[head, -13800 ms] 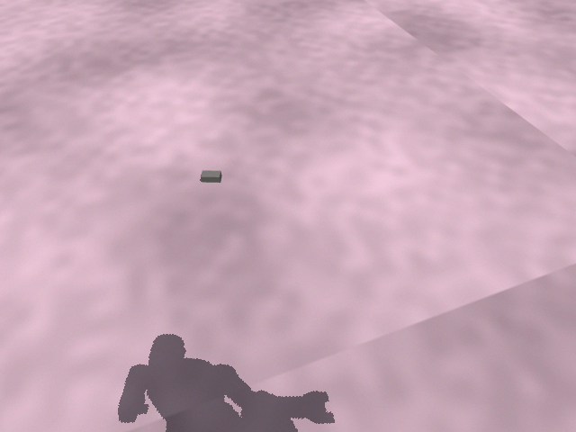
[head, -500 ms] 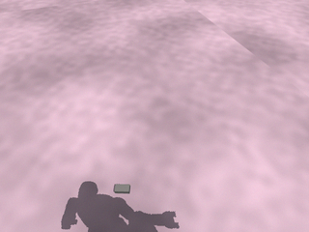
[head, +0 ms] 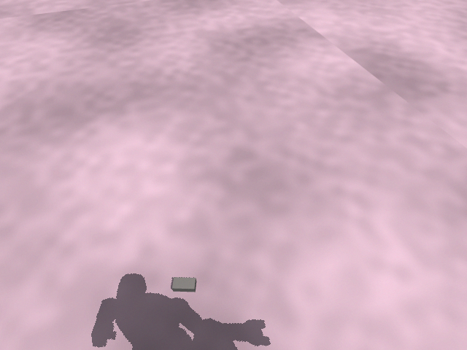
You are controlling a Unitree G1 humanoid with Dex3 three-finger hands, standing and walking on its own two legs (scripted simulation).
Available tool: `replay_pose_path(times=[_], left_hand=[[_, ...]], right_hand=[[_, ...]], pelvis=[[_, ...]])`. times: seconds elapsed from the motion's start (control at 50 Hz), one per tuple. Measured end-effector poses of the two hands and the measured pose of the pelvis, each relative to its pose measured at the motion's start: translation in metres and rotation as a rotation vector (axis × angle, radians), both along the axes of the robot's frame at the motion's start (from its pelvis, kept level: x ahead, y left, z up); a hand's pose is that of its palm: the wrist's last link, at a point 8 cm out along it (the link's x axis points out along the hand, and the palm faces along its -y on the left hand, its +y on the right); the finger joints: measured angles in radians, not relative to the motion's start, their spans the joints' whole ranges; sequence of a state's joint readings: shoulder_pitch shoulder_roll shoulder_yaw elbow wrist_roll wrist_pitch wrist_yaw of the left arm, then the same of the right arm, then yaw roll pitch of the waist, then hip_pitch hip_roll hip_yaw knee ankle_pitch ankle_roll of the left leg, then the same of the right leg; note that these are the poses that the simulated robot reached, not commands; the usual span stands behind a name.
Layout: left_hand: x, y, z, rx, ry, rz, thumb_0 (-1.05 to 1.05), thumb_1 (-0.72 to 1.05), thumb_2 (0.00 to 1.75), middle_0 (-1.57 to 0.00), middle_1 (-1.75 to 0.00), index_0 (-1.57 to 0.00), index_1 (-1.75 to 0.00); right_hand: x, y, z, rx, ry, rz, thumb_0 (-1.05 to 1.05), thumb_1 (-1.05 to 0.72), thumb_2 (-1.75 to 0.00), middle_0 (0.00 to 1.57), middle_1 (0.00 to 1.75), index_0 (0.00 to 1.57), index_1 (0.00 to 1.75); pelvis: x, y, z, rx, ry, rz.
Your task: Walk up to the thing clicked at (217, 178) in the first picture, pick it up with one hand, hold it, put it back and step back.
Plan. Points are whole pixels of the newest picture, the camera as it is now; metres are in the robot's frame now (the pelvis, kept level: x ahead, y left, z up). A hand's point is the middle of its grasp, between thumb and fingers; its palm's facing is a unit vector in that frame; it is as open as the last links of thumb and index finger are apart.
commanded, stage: stand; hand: left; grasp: from above
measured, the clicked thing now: (184, 284) +0.50 +0.22 -0.77
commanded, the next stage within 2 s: rise first in 0.32 s
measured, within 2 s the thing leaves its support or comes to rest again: neither
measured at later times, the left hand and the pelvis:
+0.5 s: hand out of the picture +0.09 +0.25 -0.16, palm faces +0.04 -0.94 -0.34, open 7.5 cm; pelvis -0.01 +0.00 +0.00, yaw +1 degrees
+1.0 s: hand out of the picture +0.14 +0.26 -0.20, palm faces -0.07 -0.91 -0.41, open 12.4 cm; pelvis +0.00 +0.00 -0.06, yaw +1 degrees
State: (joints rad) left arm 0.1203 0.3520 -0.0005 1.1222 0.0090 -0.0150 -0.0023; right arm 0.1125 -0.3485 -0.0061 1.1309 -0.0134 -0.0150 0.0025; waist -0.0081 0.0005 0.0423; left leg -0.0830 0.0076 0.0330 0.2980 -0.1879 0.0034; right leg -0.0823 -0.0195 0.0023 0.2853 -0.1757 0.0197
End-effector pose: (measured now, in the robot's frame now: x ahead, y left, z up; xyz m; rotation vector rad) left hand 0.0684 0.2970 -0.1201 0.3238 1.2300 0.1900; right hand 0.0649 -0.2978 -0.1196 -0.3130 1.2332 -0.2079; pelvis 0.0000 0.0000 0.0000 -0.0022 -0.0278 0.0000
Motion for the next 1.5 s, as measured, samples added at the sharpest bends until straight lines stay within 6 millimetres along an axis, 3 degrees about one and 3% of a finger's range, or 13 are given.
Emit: replay_pose_path(times=[0.44, 0.56, 0.64, 0.72, 0.84, 0.96, 1.22, 1.5], left_hand=[[-0.007, 0.003, 0.001, 0.006, 0.012, 0.010, 0.01, 0.90, 0.90, -0.20, -0.30, -0.21, -0.30], [0.034, -0.002, -0.005, -0.014, -0.106, 0.045, 0.01, 0.77, 0.89, -0.24, -0.40, -0.23, -0.42], [0.065, 0.001, -0.011, -0.010, -0.141, -0.002, 0.01, 0.56, 0.85, -0.26, -0.57, -0.26, -0.57], [0.075, 0.001, -0.012, 0.012, -0.137, -0.046, 0.01, 0.30, 0.82, -0.28, -0.69, -0.29, -0.69], [0.069, 0.003, -0.023, 0.042, -0.070, -0.057, 0.00, -0.06, 0.79, -0.34, -0.75, -0.33, -0.76], [0.063, 0.006, -0.039, 0.061, -0.071, -0.069, 0.00, -0.23, 0.77, -0.37, -0.76, -0.35, -0.78], [0.058, 0.005, -0.053, 0.090, -0.072, -0.136, 0.00, -0.32, 0.79, -0.33, -0.80, -0.32, -0.82], [0.047, 0.004, -0.072, 0.138, -0.077, -0.202, 0.00, -0.32, 0.78, -0.33, -0.83, -0.33, -0.84]], right_hand=[[-0.003, 0.003, -0.002, 0.007, 0.010, 0.005, 0.00, -0.90, -0.89, 0.20, 0.30, 0.20, 0.30], [0.009, 0.018, -0.003, 0.020, -0.111, 0.017, 0.00, -0.89, -0.89, 0.20, 0.30, 0.20, 0.30], [0.011, 0.030, -0.008, 0.041, -0.151, 0.015, 0.00, -0.89, -0.89, 0.20, 0.30, 0.20, 0.30], [0.012, 0.038, -0.011, 0.064, -0.180, -0.009, 0.00, -0.89, -0.89, 0.20, 0.30, 0.20, 0.30], [0.028, 0.044, -0.018, 0.076, -0.239, 0.005, 0.01, -0.90, -0.90, 0.20, 0.30, 0.20, 0.30], [0.051, 0.043, -0.029, 0.057, -0.305, 0.041, 0.01, -0.91, -0.90, 0.20, 0.30, 0.20, 0.30], [0.085, 0.050, -0.041, 0.044, -0.415, 0.094, 0.01, -0.89, -0.89, 0.20, 0.30, 0.20, 0.30], [0.082, 0.057, -0.065, 0.047, -0.452, 0.121, 0.01, -0.91, -0.90, 0.20, 0.30, 0.20, 0.30]], pelvis=[[-0.001, 0.001, 0.000, 0.002, 0.001, 0.005], [-0.012, -0.001, -0.008, -0.003, 0.078, 0.026], [-0.016, -0.003, -0.018, -0.007, 0.137, 0.019], [-0.013, -0.002, -0.023, -0.010, 0.163, 0.015], [-0.007, 0.001, -0.035, -0.015, 0.208, 0.014], [-0.004, 0.002, -0.055, -0.020, 0.258, 0.020], [-0.004, 0.001, -0.082, -0.038, 0.320, 0.030], [-0.019, 0.002, -0.109, -0.049, 0.374, 0.032]])
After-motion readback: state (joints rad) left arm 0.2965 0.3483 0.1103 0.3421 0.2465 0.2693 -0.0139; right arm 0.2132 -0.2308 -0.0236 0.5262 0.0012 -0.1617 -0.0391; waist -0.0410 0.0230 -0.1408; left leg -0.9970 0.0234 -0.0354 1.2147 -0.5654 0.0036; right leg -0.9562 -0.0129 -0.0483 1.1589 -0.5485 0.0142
